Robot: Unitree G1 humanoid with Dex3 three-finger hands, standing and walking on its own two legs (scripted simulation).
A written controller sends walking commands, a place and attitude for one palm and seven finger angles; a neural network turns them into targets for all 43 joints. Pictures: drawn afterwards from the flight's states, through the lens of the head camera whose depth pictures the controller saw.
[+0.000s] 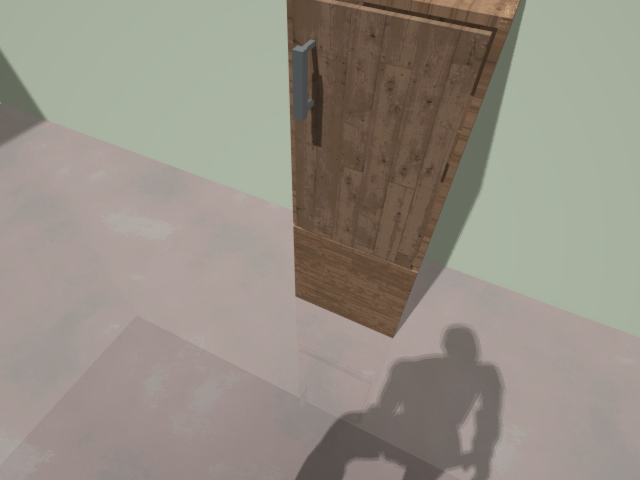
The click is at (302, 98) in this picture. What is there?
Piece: cupboard door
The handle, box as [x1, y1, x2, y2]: [292, 39, 315, 120]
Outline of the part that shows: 311,39 302,46 297,45 292,49 293,116 294,118 302,120 306,116 306,112 313,104 313,100 307,100 307,52 314,46 315,40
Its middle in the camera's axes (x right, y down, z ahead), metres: -0.03 -0.31 +0.75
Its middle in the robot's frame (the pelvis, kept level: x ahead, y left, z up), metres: +0.78 +0.08 +0.11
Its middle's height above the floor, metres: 0.89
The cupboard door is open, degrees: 0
